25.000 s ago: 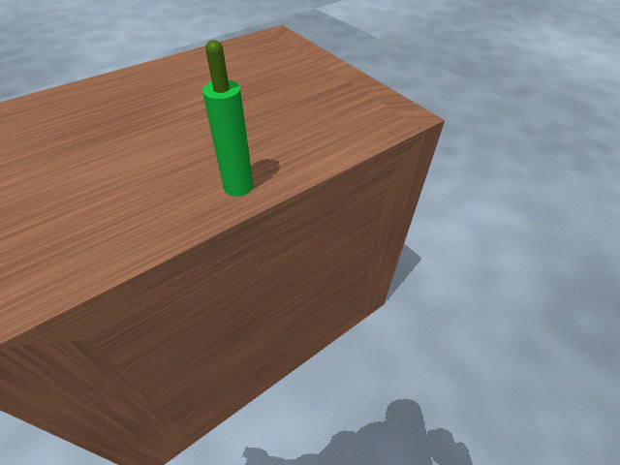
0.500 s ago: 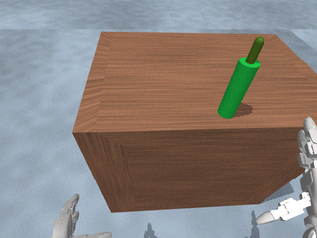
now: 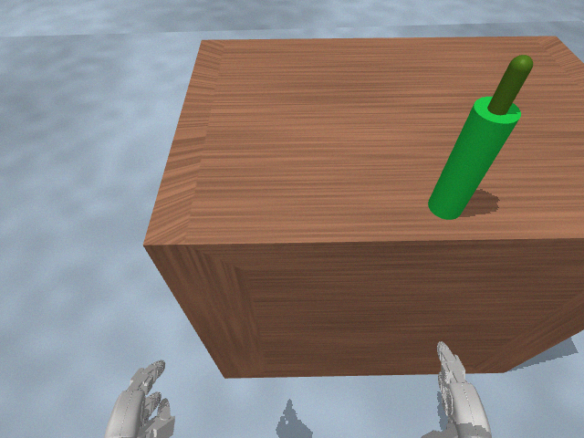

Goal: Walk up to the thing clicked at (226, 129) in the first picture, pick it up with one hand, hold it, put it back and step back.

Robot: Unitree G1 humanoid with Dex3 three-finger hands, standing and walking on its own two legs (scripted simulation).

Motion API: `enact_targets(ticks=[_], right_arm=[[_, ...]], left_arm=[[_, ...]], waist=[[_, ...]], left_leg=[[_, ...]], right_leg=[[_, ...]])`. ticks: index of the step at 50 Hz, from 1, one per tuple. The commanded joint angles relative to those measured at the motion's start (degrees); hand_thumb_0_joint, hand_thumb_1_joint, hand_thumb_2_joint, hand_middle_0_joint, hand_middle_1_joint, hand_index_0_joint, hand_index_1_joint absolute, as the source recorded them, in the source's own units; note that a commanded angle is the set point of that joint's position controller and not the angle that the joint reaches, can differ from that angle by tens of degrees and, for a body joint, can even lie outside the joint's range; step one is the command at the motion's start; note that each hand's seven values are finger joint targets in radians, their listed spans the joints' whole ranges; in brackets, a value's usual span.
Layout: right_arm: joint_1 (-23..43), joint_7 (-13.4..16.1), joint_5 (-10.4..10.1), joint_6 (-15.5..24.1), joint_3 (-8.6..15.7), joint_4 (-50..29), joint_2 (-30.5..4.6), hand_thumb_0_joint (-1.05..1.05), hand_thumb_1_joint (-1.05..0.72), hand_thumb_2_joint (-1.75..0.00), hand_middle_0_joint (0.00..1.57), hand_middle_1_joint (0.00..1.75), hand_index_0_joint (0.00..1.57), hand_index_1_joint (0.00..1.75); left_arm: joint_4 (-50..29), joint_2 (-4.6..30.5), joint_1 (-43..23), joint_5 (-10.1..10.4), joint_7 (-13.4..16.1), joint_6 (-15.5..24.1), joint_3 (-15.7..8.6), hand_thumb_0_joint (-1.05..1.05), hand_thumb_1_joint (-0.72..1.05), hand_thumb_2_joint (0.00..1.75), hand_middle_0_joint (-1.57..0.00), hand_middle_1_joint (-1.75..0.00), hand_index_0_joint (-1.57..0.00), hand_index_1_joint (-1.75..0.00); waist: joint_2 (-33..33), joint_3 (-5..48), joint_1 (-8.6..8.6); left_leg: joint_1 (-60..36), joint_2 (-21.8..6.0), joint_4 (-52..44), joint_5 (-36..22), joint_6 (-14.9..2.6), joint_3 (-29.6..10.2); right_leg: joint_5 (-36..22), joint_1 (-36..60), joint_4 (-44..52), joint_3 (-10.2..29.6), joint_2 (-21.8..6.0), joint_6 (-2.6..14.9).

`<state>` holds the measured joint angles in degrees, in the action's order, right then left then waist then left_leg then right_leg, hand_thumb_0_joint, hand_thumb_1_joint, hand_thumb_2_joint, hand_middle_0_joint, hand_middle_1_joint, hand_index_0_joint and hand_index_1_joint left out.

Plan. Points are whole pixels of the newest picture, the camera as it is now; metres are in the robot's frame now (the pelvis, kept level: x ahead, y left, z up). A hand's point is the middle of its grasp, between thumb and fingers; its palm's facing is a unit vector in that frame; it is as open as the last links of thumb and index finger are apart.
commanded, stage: home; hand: right
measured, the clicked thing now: (476, 147) +0.43 -0.25 +0.16
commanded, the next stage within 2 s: none
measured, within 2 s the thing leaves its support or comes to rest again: neither
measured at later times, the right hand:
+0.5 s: hand (420, 412) +0.17 -0.19 -0.12, palm faces -0.03 +0.96 -0.29, open 17.6 cm
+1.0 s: hand out of the picture +0.04 -0.27 -0.14, palm faces -0.10 +0.93 -0.36, open 17.6 cm
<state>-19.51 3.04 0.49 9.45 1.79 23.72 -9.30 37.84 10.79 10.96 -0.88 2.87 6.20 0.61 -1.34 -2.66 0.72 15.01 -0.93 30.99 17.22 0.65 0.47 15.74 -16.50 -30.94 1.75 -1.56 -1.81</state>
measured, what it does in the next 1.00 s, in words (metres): stands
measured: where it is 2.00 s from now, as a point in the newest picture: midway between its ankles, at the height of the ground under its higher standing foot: outside the picture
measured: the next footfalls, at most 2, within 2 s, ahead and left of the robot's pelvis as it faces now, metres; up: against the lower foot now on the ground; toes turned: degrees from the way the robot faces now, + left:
none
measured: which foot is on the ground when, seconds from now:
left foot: down 0.00-1.00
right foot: down 0.00-1.00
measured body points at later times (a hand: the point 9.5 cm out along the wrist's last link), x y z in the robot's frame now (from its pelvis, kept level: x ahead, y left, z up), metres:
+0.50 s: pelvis +0.01 +0.00 +0.00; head +0.03 +0.00 +0.45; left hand +0.15 +0.25 -0.11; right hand +0.17 -0.24 -0.10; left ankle -0.01 +0.13 -0.73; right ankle +0.01 -0.14 -0.73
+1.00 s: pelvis -0.02 -0.01 +0.01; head -0.02 -0.01 +0.46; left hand +0.03 +0.29 -0.12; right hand +0.05 -0.31 -0.12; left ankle -0.01 +0.13 -0.73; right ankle +0.01 -0.14 -0.73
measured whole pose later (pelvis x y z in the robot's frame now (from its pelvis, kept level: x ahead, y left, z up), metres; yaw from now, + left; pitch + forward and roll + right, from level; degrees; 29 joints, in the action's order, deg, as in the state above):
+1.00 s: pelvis -0.02 -0.01 +0.01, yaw +2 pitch -3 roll +0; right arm -11.0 -0.4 1.4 1.0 -2.0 60.4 -21.1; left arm 60.6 21.1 10.1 -1.5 -1.3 -0.5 0.9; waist 0.4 -2.6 0.0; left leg 9.4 -1.2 23.8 11.9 1.4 -1.5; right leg 11.1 -10.1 -23.7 -0.3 -1.3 -0.9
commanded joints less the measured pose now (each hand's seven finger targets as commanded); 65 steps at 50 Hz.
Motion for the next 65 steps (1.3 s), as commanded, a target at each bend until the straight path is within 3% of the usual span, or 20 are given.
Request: enact_targets(ticks=[1,3,4,8,9,13,16,20,21,22,23,25,27,33,40,47,65], right_arm=[[7.7,1.8,-0.5,2.6,3.5,-4.5,-7.1,0.0,0.58,-0.03,0.05,0.05,0.05,0.05],[8.1,1.9,-0.6,2.0,2.6,-4.7,-6.4,0.0,0.58,-0.03,0.05,0.05,0.05,0.05],[9.6,2.3,-0.7,1.9,3.7,-7.0,-8.0,0.0,0.58,-0.03,0.05,0.05,0.05,0.05],[6.0,2.6,-0.8,0.3,0.5,-3.7,-5.1,0.0,0.6,-0.02,0.05,0.04,0.05,0.04],[5.1,2.5,-0.8,-0.3,0.1,-1.2,-4.4,0.0,0.58,-0.03,0.05,0.05,0.05,0.05],[4.9,2.7,-0.7,-1.2,1.0,-0.4,-5.0,0.0,0.58,-0.03,0.05,0.05,0.05,0.05],[6.3,2.9,-0.7,-1.2,2.9,-2.3,-7.8,0.0,0.6,-0.02,0.05,0.04,0.05,0.04],[9.1,3.0,-0.9,-1.5,2.2,-4.5,-6.9,0.0,0.61,-0.01,0.04,0.04,0.04,0.04],[4.5,1.2,3.3,-3.1,4.2,7.8,-20.6,0.0,0.59,-0.03,0.05,0.04,0.05,0.04],[3.2,0.6,3.0,-3.8,4.6,9.0,-21.4,0.0,0.59,-0.03,0.05,0.04,0.05,0.04],[4.5,0.2,2.8,-4.2,4.2,9.4,-20.3,0.0,0.59,-0.03,0.05,0.04,0.05,0.04],[6.0,-0.8,1.7,-4.3,3.0,10.3,-18.3,0.0,0.6,-0.02,0.05,0.04,0.05,0.04],[7.5,-1.5,1.2,-4.3,1.8,13.2,-17.9,0.0,0.59,-0.03,0.05,0.04,0.05,0.04],[10.1,-2.2,1.3,-5.6,0.8,20.8,-20.8,0.0,0.61,-0.01,0.04,0.04,0.04,0.04],[11.0,-2.3,0.8,-6.4,-0.4,28.3,-23.0,0.0,0.6,-0.02,0.05,0.04,0.05,0.04],[11.2,-2.7,0.6,-7.3,-0.9,32.8,-24.3,0.0,0.6,-0.02,0.05,0.04,0.05,0.04],[11.9,-2.4,0.2,-7.3,-1.0,36.4,-23.7,0.0,0.6,-0.02,0.05,0.04,0.05,0.04]], left_arm=[[-6.3,7.7,-1.3,0.2,0.9,1.5,-2.6,0.0,0.9,0.9,-0.2,-0.3,-0.2,-0.3],[-7.3,7.6,-1.7,0.2,0.9,1.2,-2.7,0.0,0.9,0.9,-0.2,-0.3,-0.2,-0.3],[-7.2,8.0,-1.5,0.3,1.0,0.9,-3.0,0.0,0.9,0.9,-0.2,-0.3,-0.2,-0.3],[-7.8,7.7,-2.0,0.6,1.1,0.1,-3.0,0.0,0.9,0.9,-0.2,-0.3,-0.2,-0.3],[-7.1,7.6,-1.7,0.6,0.9,-0.1,-3.0,0.0,0.9,0.9,-0.2,-0.3,-0.2,-0.3],[-7.5,8.0,-2.1,0.9,0.7,-1.6,-3.4,0.0,0.9,0.9,-0.2,-0.3,-0.2,-0.3],[-8.0,7.9,-3.0,1.3,0.7,-2.5,-3.2,0.0,0.9,0.9,-0.2,-0.3,-0.2,-0.3],[-8.3,8.3,-2.9,1.4,0.7,-2.9,-3.3,0.0,0.89,0.9,-0.2,-0.3,-0.2,-0.3],[-1.2,17.6,0.8,-2.1,-0.5,-3.3,-5.7,0.0,0.9,0.9,-0.2,-0.3,-0.2,-0.3],[-0.5,17.8,1.6,-2.1,-0.9,-3.7,-5.9,0.0,0.9,0.9,-0.2,-0.3,-0.2,-0.3],[-0.2,17.1,1.5,-1.9,-1.2,-3.8,-5.5,0.0,0.9,0.9,-0.2,-0.3,-0.2,-0.3],[0.2,16.4,0.5,-1.3,-1.9,-3.9,-5.0,0.0,0.9,0.9,-0.2,-0.3,-0.2,-0.3],[2.2,16.9,-1.3,-0.7,-2.4,-3.9,-4.5,0.0,0.9,0.9,-0.2,-0.3,-0.2,-0.3],[7.4,18.6,-3.2,-0.7,-2.8,-4.5,-3.6,0.0,0.9,0.9,-0.2,-0.3,-0.2,-0.3],[13.9,21.1,-4.5,-0.3,-3.0,-5.0,-2.7,0.0,0.9,0.9,-0.2,-0.3,-0.2,-0.3],[18.8,23.0,-3.8,-0.4,-3.1,-5.1,-2.3,0.0,0.9,0.9,-0.2,-0.3,-0.2,-0.3],[23.3,22.0,-3.8,0.2,-2.8,-4.9,-2.0,0.0,0.9,0.9,-0.2,-0.3,-0.2,-0.3]], waist=[[4.5,9.7,-1.43],[3.4,12.1,-1.01],[3.5,14.4,-0.28],[-0.4,13.4,-0.33],[-1.4,10.8,-0.35],[-2.7,9.1,0.04],[-1.5,8.0,0.75],[2.2,9.4,-0.19],[4.3,10.5,-1.03],[3.6,14.2,-0.82],[3.1,13.9,-1.29],[1.8,13.6,-1.38],[1.5,9.6,-1.13],[1.8,3.6,-1.19],[1.2,3.2,-0.78],[2.7,-0.1,-0.78],[1.1,2.3,-1.16]], left_leg=[[-0.6,1.0,-2.2,-14.3,-0.8,1.8],[-2.0,1.0,-2.1,-16.1,-0.55,1.8],[-2.9,1.0,-1.9,-17.2,-0.62,1.9],[-4.0,1.1,-2.2,-21.3,0.12,2.1],[-3.0,1.2,-2.3,-19.7,0.1,2.3],[-2.0,1.2,-3.0,-17.7,0.2,2.3],[-1.9,0.8,-4.0,-15.2,0.4,1.6],[-1.9,1.4,-2.9,-15.9,-0.48,1.7],[-2.4,-4.5,0.3,-24.7,-2.42,-3.5],[-4.9,-4.9,0.8,-28.8,-3.35,-3.4],[-5.0,-5.0,0.5,-28.8,-3.67,-3.7],[-3.8,-4.9,-0.4,-25.9,-3.48,-3.9],[-2.1,-4.5,-2.2,-19.7,-3.14,-4.0],[-0.8,-4.7,-6.1,-13.2,-2.99,-5.6],[-3.1,-4.8,-10.3,-9.9,-2.19,-6.3],[-3.0,-4.5,-13.0,-0.1,-2.38,-6.7],[-5.1,-5.5,-14.1,-8.2,-2.05,-6.5]], right_leg=[[-12.3,3.6,2.1,-3.7,2.1,1.94],[-14.0,4.5,1.6,-3.7,2.1,2.07],[-15.3,5.9,1.6,-3.6,2.0,2.11],[-18.3,6.1,1.3,-4.0,1.8,2.37],[-16.9,4.4,1.6,-4.0,1.8,2.39],[-15.5,3.7,2.1,-4.4,1.8,2.53],[-12.7,3.0,2.7,-5.1,2.3,2.47],[-14.2,4.9,3.2,-4.6,1.6,1.84],[-23.5,6.6,-0.3,0.3,-3.5,3.51],[-25.7,8.5,-1.9,0.3,-3.7,3.91],[-24.7,8.3,-1.7,0.4,-3.8,4.06],[-21.2,8.4,-1.1,0.4,-4.0,3.9],[-16.2,7.0,0.6,1.1,-4.0,3.96],[-9.9,5.7,5.2,2.0,-4.0,4.01],[-6.5,7.7,9.7,2.9,-4.2,3.9],[3.8,5.1,14.7,4.2,-4.5,3.55],[-6.5,8.6,13.9,3.6,-4.8,3.31]])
